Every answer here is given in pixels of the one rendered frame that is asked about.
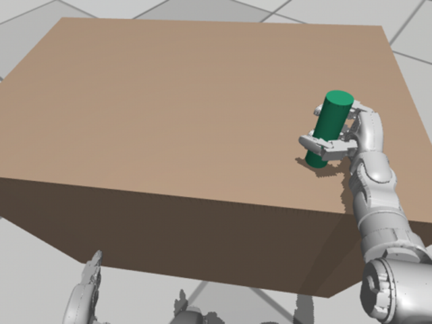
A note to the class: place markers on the can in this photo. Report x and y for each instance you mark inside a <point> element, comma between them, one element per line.
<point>335,109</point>

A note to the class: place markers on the right robot hand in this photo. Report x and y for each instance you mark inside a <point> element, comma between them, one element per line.
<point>365,134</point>

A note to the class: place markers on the left robot hand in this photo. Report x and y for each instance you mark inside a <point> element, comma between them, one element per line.
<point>81,305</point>

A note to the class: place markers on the right robot arm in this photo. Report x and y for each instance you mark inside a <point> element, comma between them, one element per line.
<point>397,278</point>

